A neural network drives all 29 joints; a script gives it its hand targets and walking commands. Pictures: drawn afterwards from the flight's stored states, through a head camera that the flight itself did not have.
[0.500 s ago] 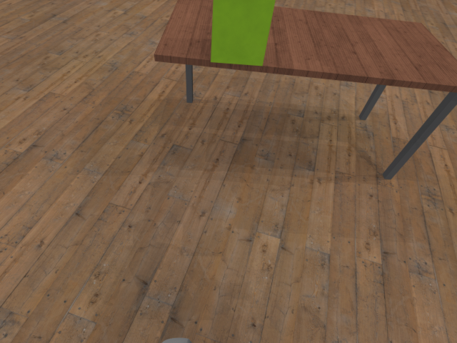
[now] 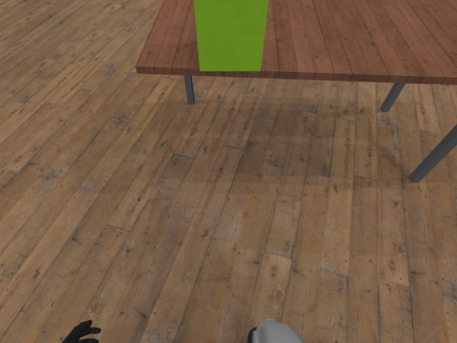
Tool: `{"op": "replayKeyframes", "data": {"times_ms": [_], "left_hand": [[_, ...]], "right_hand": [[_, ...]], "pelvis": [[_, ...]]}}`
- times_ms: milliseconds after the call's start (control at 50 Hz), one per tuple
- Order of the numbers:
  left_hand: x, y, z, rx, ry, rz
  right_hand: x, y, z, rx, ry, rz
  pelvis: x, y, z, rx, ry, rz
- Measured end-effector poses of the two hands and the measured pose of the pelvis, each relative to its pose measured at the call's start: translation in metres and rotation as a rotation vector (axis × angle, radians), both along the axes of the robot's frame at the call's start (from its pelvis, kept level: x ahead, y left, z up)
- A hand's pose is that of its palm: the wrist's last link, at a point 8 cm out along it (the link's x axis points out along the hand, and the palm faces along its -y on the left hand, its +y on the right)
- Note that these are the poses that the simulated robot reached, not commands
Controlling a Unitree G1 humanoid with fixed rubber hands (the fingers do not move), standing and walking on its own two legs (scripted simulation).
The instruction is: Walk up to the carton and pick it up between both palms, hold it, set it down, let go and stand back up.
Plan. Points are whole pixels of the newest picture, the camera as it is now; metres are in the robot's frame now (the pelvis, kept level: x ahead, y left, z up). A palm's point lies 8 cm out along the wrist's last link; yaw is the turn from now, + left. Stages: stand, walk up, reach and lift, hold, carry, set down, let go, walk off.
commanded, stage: walk up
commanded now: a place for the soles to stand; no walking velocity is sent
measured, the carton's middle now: (230, 19) +1.03 +0.02 +0.03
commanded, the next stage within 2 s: none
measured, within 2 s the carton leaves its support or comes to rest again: neither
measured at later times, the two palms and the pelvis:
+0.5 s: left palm (60, 305) +0.18 +0.33 -0.10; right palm (366, 296) +0.22 -0.26 -0.10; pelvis +0.14 +0.03 +0.00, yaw +0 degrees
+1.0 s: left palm (44, 264) +0.26 +0.39 -0.11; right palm (332, 245) +0.30 -0.19 -0.06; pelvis +0.23 +0.11 +0.02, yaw +0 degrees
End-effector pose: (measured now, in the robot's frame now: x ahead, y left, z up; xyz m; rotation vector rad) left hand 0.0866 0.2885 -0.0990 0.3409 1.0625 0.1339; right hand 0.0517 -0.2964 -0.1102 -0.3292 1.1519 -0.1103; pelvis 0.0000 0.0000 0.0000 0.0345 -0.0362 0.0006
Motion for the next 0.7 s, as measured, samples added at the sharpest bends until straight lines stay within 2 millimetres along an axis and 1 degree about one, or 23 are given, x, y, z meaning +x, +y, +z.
{"op": "replayKeyframes", "data": {"times_ms": [20,60,160,240,320,440,560,600,640,700], "left_hand": [[0.007,-0.003,0.002,0.005,-0.005,-0.005],[0.016,-0.008,0.007,0.015,-0.001,-0.007],[0.028,-0.011,0.02,0.041,0.001,0.014],[0.035,-0.007,0.022,0.052,0.016,0.018],[0.049,0.001,0.021,0.051,0.017,0.021],[0.08,0.022,0.008,0.023,0.016,0.022],[0.12,0.055,-0.016,-0.029,0.023,0.023],[0.135,0.064,-0.019,-0.046,0.02,0.013],[0.149,0.072,-0.018,-0.059,0.007,0.012],[0.164,0.082,-0.014,-0.077,-0.007,0.012]], "right_hand": [[0.01,-0.002,-0.002,0.008,-0.003,0.001],[0.029,-0.006,0.0,0.016,-0.024,0.004],[0.069,-0.01,0.003,0.037,-0.071,0.016],[0.092,-0.006,0.001,0.048,-0.091,0.012],[0.11,0.002,0.0,0.047,-0.089,0.006],[0.143,0.023,0.004,0.025,-0.092,0.008],[0.185,0.056,0.011,-0.026,-0.091,0.017],[0.192,0.066,0.018,-0.042,-0.097,0.014],[0.194,0.074,0.026,-0.057,-0.093,0.009],[0.198,0.083,0.039,-0.078,-0.089,-0.003]], "pelvis": [[0.006,-0.004,0.0,-0.016,-0.002,-0.003],[0.019,-0.01,0.003,-0.015,-0.007,-0.007],[0.051,-0.017,0.009,0.007,-0.04,0.003],[0.069,-0.015,0.008,-0.004,-0.051,-0.003],[0.087,-0.007,0.007,-0.021,-0.058,-0.005],[0.119,0.016,0.003,-0.058,-0.039,-0.004],[0.156,0.054,-0.006,-0.091,-0.003,0.001],[0.166,0.067,-0.004,-0.08,-0.017,-0.004],[0.175,0.077,0.0,-0.093,-0.027,-0.006],[0.187,0.089,0.008,-0.108,-0.048,-0.009]]}}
